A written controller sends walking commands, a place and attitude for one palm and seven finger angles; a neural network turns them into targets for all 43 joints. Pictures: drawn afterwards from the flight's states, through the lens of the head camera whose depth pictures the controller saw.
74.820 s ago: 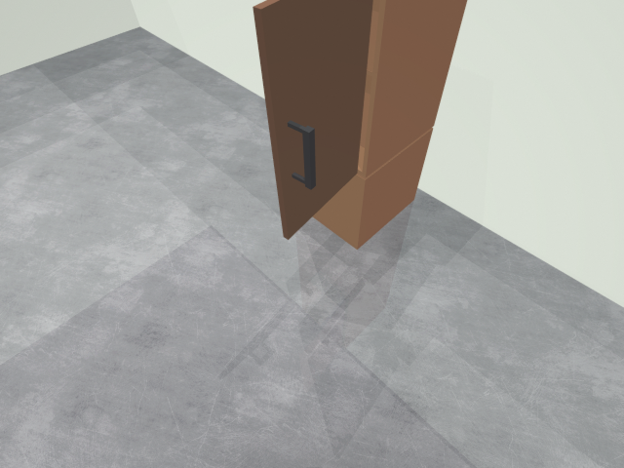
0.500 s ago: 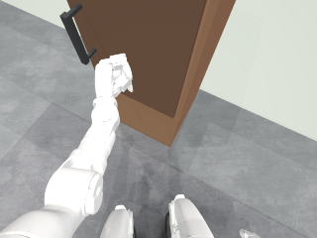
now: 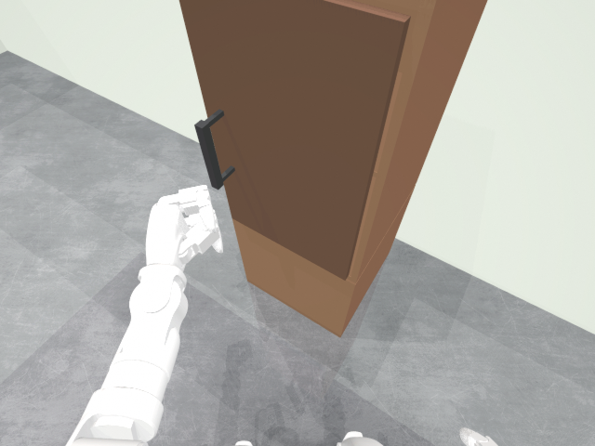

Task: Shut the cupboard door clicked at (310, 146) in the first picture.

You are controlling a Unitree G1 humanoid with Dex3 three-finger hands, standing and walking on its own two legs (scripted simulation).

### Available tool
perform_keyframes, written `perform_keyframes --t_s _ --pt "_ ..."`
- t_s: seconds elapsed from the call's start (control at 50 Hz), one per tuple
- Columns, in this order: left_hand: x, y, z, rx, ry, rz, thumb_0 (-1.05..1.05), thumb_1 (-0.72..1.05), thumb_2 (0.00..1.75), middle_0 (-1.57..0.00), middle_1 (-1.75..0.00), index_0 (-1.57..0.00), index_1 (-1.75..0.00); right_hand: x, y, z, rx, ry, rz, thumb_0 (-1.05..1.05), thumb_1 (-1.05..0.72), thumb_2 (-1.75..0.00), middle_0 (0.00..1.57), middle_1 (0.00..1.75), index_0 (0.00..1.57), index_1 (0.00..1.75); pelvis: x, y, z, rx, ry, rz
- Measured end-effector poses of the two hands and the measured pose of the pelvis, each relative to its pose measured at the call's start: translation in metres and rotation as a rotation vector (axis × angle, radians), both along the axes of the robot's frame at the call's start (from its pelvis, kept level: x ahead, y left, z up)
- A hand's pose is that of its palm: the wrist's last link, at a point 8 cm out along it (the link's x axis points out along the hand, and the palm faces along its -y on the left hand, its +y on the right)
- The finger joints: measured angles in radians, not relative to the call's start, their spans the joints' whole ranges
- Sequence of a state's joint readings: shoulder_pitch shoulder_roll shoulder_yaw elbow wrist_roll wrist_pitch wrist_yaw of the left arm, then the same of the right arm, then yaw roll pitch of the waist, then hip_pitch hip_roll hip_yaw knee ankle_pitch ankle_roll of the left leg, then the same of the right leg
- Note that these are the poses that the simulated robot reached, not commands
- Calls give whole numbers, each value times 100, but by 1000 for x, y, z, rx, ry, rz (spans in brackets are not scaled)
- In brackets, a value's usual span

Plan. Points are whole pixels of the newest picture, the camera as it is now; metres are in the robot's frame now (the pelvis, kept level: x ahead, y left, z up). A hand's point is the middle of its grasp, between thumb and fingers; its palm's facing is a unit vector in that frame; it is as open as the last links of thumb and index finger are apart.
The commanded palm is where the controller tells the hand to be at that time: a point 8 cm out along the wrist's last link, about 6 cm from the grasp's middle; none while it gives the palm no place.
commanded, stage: draw the hand back to the body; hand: left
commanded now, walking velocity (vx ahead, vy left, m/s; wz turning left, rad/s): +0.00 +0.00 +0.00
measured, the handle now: (217, 151) +0.64 +0.16 -0.02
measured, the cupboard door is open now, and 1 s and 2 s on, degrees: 0 0 0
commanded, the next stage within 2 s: step back with the hand held close in 1.14 s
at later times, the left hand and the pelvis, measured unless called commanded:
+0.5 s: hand (64, 282) +0.27 +0.23 +0.15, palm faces +0.26 -0.92 -0.28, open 4.1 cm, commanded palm +0.22 +0.28 +0.17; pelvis +0.03 +0.03 +0.04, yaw +1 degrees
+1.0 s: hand out of the picture +0.20 +0.30 +0.19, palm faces +0.50 -0.78 -0.39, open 7.2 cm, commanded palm +0.15 +0.33 +0.22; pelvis +0.02 +0.02 +0.05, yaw +1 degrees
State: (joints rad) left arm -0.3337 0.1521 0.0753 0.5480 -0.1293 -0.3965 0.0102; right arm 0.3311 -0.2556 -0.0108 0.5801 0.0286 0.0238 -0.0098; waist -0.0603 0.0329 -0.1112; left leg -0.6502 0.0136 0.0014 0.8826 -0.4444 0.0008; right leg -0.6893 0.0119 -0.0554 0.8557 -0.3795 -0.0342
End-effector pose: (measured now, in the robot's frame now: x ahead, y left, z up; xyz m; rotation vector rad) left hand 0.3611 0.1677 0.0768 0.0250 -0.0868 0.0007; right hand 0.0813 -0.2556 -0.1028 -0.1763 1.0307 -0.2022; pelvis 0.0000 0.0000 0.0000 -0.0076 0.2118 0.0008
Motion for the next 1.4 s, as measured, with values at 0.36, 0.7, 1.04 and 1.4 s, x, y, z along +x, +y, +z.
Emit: perform_keyframes --t_s 0.36,0.7,1.04,1.4 --pt "-96 90 68 222 71 210 2 90 89 -98 -115 -99 -115 121 61 71 28 -343 113 1 -91 -90 20 29 20 30 18 20 37 0 -207 11" --pt "-175 156 131 381 -5 462 2 90 89 -52 -65 -53 -65 127 82 70 52 -340 199 1 -91 -90 20 30 21 30 29 28 46 -5 -262 21" --pt "-200 154 129 383 7 520 2 90 89 -22 -33 -23 -32 109 57 67 11 -335 166 1 -91 -90 20 29 20 30 18 21 47 4 -270 19" --pt "-196 152 146 483 -51 497 2 89 89 -21 -31 -21 -30 104 44 62 26 -322 137 1 -91 -90 20 29 21 30 12 13 45 -10 -224 33"
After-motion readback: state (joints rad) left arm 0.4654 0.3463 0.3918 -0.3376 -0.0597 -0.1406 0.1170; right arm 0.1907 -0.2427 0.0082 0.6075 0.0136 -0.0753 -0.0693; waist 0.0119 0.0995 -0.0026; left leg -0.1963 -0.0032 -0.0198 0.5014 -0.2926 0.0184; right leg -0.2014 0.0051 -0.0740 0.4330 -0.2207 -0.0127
